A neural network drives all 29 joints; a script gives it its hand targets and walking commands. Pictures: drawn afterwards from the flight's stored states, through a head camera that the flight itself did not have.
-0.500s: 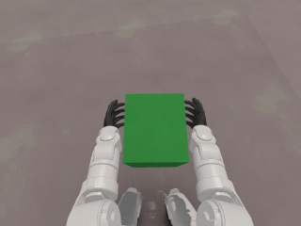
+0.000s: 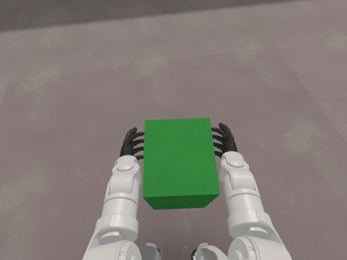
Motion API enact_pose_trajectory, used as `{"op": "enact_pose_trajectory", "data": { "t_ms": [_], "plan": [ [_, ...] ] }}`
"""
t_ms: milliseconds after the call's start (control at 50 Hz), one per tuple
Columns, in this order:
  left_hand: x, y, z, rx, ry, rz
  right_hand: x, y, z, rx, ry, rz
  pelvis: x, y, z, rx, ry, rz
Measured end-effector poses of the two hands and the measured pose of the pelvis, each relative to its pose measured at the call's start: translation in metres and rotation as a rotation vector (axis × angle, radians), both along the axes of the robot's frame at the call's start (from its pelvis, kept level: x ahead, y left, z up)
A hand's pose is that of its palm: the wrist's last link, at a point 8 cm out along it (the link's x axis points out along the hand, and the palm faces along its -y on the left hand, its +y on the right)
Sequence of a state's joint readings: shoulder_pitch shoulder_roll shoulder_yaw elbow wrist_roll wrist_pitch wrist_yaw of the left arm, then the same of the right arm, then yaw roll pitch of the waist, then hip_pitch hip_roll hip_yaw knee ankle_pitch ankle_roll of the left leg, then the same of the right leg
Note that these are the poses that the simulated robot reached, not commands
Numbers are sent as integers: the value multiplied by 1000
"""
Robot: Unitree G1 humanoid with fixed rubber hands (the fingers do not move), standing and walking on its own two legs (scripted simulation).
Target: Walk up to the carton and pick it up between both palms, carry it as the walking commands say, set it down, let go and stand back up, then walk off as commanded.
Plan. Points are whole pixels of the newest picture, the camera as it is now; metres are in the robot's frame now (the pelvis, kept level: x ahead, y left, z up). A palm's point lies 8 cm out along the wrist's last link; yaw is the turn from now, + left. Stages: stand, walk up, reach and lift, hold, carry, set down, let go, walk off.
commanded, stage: reach and lift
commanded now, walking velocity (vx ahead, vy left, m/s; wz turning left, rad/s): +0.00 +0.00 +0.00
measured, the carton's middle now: (178, 169) +0.33 +0.00 -0.09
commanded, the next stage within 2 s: hold in 1.68 s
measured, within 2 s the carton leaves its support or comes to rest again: neither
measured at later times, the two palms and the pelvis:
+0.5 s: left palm (122, 150) +0.32 +0.12 +0.06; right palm (238, 146) +0.32 -0.13 +0.07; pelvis +0.01 +0.00 +0.02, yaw +0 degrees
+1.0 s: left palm (121, 148) +0.32 +0.12 +0.08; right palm (242, 145) +0.32 -0.13 +0.08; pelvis +0.00 +0.00 +0.02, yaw -1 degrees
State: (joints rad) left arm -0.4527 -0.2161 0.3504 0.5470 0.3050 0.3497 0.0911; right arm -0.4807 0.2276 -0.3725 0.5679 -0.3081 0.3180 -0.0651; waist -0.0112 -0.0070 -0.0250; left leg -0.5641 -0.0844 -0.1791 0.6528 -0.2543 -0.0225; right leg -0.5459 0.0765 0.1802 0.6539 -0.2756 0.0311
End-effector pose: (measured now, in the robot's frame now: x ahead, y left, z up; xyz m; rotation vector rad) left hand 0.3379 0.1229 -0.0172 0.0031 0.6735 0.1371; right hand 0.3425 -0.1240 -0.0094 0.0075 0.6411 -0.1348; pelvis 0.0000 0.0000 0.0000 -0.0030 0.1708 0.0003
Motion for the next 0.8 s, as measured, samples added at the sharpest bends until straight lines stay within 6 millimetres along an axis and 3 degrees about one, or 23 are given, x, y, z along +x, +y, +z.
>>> {"op": "enact_pose_trajectory", "data": {
  "t_ms": [500, 800],
  "plan": [
    [-16, -2, 75, 32, -8, -36, -18, -2, 75, -29, -7, 9, 5, 1, 19, 1, -242, 3],
    [-23, -1, 97, 17, -3, -29, -28, -1, 97, -20, -2, -5, 1, 3, 20, 0, -320, -5]
  ]
}}
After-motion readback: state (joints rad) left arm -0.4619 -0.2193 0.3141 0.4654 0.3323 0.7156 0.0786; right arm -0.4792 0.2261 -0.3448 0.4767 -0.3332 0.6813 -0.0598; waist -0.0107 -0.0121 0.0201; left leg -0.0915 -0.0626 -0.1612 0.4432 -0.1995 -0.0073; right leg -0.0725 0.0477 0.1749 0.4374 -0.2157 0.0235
